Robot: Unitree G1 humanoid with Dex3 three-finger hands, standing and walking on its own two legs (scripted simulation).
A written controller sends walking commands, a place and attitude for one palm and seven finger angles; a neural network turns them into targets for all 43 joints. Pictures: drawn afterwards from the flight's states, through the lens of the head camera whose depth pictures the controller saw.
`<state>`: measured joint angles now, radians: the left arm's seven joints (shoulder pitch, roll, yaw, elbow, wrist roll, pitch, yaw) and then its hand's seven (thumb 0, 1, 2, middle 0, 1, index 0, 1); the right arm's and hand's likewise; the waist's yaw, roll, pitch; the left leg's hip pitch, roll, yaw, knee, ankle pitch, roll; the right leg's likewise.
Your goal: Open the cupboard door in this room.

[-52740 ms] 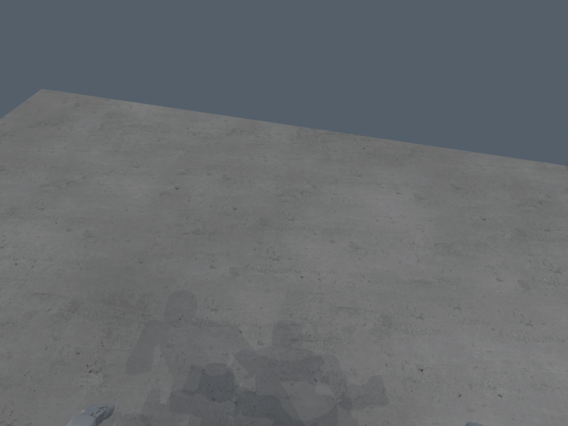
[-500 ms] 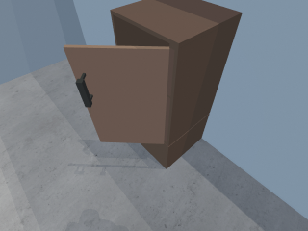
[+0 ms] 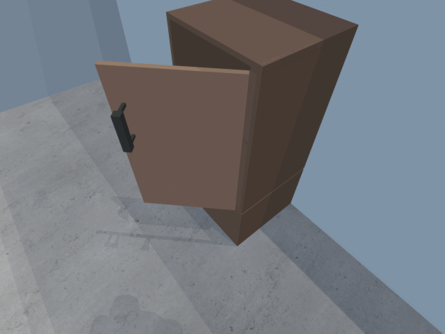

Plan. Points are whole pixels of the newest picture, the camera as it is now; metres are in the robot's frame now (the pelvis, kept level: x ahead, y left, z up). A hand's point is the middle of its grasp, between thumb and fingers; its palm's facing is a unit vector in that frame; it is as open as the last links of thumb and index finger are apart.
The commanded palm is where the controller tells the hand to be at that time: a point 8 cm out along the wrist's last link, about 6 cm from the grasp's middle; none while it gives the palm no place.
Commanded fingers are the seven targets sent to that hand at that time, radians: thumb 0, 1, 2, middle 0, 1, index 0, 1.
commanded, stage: look again from close up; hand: left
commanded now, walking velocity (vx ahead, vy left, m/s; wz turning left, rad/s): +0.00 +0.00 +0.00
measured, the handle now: (125, 127) +0.62 +0.31 -0.02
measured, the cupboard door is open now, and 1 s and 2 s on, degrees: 45 45 45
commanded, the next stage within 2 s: shuffle to correct the standing spot in 0.50 s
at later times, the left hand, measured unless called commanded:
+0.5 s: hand out of the picture +0.03 +0.22 -0.18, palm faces -0.01 -0.97 -0.24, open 7.4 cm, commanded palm none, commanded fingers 0.00 0.90 0.90 -0.20 -0.30 -0.20 -0.30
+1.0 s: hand out of the picture +0.01 +0.24 -0.19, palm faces -0.01 -0.98 -0.19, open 7.4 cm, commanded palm none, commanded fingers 0.00 0.90 0.90 -0.20 -0.30 -0.20 -0.30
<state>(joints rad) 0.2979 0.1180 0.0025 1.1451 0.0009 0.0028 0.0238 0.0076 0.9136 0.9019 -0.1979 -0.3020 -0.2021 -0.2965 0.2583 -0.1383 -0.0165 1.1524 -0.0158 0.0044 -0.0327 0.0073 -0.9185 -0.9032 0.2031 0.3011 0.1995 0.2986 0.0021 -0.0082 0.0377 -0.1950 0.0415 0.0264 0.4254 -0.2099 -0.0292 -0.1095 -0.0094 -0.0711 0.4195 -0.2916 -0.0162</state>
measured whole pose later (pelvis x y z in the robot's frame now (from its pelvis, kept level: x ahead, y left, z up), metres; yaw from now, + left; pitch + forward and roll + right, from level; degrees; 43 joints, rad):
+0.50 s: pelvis +0.00 +0.03 -0.01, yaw -2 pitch -1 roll +0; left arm 0.26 0.20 0.00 1.04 0.01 0.00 0.03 0.01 0.91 0.90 -0.20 -0.30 -0.20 -0.30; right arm 0.26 -0.18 0.00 1.06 -0.02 -0.02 -0.02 0.01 -0.93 -0.90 0.20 0.30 0.20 0.30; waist 0.00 0.01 0.02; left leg -0.24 0.01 0.06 0.53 -0.27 0.01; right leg -0.17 -0.04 -0.03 0.52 -0.33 0.02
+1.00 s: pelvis +0.03 +0.06 -0.01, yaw -3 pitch +0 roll +0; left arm 0.33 0.18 0.03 1.06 0.02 0.03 0.03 0.01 0.91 0.90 -0.20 -0.30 -0.20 -0.30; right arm 0.30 -0.18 -0.01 1.02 -0.02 -0.02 -0.01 0.00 -0.91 -0.90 0.20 0.30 0.20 0.30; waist 0.02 -0.03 0.05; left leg -0.24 -0.02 0.10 0.60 -0.35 0.07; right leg -0.30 -0.07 -0.04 0.87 -0.57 -0.02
